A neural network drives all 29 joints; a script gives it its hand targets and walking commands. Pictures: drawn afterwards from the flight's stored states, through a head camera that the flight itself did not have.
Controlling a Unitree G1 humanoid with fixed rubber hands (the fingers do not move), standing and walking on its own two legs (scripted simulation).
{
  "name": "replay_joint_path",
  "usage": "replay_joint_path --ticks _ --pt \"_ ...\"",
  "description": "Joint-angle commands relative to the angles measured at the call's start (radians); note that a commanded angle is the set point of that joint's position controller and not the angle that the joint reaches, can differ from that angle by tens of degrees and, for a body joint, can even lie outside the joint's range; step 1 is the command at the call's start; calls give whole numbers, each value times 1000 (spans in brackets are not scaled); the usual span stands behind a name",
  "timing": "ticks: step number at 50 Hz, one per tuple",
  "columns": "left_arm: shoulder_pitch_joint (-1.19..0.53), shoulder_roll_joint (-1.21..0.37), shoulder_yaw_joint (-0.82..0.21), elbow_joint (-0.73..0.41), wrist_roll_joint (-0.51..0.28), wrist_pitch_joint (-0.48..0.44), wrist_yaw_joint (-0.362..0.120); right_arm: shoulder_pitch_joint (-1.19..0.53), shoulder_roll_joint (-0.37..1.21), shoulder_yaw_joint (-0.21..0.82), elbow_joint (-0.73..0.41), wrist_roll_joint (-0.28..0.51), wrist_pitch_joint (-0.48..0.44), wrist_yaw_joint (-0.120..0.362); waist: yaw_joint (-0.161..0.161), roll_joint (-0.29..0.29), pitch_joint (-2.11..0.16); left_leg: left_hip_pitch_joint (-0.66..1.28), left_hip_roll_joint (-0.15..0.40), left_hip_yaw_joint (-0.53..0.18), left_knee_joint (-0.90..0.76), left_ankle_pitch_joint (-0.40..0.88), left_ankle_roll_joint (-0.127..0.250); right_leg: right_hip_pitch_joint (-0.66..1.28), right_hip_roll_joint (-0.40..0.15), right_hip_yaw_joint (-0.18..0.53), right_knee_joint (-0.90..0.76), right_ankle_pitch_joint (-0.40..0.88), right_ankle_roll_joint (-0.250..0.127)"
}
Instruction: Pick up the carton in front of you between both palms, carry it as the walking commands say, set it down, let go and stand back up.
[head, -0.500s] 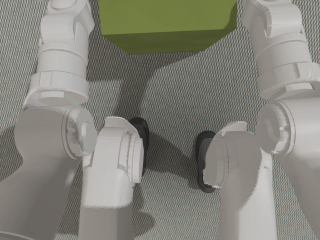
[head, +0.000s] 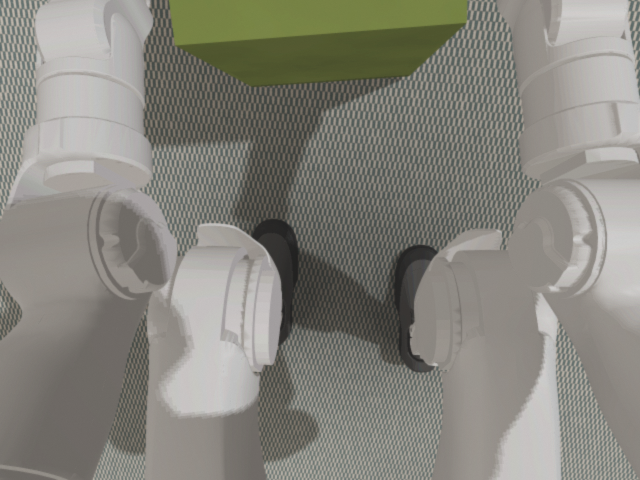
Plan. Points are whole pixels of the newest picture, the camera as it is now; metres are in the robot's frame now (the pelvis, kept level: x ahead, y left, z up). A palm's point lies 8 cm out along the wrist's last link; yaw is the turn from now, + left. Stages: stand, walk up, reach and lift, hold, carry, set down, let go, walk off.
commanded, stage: set down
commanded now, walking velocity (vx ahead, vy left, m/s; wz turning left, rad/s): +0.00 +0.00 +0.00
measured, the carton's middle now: out of the picture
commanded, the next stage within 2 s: let go in 1.58 s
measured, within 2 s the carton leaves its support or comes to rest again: neither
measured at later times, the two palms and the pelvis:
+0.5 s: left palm out of the picture +0.54 +0.23 -0.19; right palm out of the picture +0.58 -0.15 -0.18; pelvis +0.01 +0.00 -0.01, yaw +0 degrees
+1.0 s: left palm out of the picture +0.56 +0.23 -0.02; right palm out of the picture +0.60 -0.14 -0.02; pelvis +0.01 +0.00 +0.09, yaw +0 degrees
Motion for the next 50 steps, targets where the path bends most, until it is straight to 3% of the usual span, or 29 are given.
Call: replay_joint_path --ticks 1,9,12,13,15,16,18,20,25,28,34,38,43,50 --pt "-303 -772 -240 60 -30 31 -184 -278 705 246 101 14 47 178 -7 -74 -703 421 -80 43 -126 73 27 296 41 -14 -241 95 -29" --pt "-268 -699 -199 92 -9 22 -172 -246 633 226 102 -18 46 169 -7 -75 -668 425 -77 50 -107 69 21 355 36 -3 -229 107 -20" --pt "-243 -583 -168 97 -5 -1 -144 -229 527 208 85 -22 31 145 0 -79 -693 461 -66 57 -97 88 6 405 24 -1 -224 133 -5" --pt "-207 -453 -129 98 0 -17 -116 -196 393 169 76 -29 17 116 -3 -74 -709 477 -59 61 -95 95 -3 430 16 -3 -223 147 2" --pt "-130 -51 -35 77 14 -82 -2 -145 -21 95 49 -30 -36 8 3 -61 -787 548 -43 64 -96 149 -17 474 2 -8 -223 204 21" --pt "-146 89 -37 63 -12 -118 56 -177 -153 119 19 11 -64 -44 19 -68 -865 584 -40 59 -86 223 -15 501 -3 -5 -217 268 29" --pt "-220 188 -72 54 -82 -165 120 -288 -252 163 -26 114 -105 -103 48 -71 -1037 637 -32 46 -57 372 -4 560 -6 8 -183 408 40" --pt "-274 234 -125 56 -156 -191 151 -357 -284 231 -29 210 -128 -129 55 -91 -1182 662 -22 37 -35 465 1 591 -20 17 -153 492 46" --pt "-291 258 -215 50 -258 -197 160 -357 -254 352 18 343 -125 -120 94 -89 -1311 756 -8 26 -55 518 8 539 -29 2 -156 457 33" --pt "-271 256 -232 41 -275 -184 160 -324 -271 356 43 363 -116 -115 91 -67 -1350 815 -3 26 -79 506 8 502 -27 -17 -178 403 25" --pt "-281 227 -249 -83 -273 -128 176 -320 -325 275 -37 313 -85 -138 38 -15 -1542 985 -21 35 -162 465 6 504 -8 -58 -271 330 9" --pt "-248 200 -228 -92 -243 -83 184 -292 -322 215 -33 256 -45 -142 19 -13 -1490 916 -34 49 -253 380 1 503 -2 -60 -359 267 2" --pt "-172 147 -169 -38 -172 -82 167 -222 -260 172 39 200 -47 -116 26 -24 -1333 758 -35 51 -341 317 -3 454 -7 -45 -443 242 9" --pt "-127 158 -113 -98 -123 -82 155 -193 -237 156 -16 175 -45 -102 48 -59 -1450 797 -46 63 -457 369 -3 572 4 -45 -549 320 20"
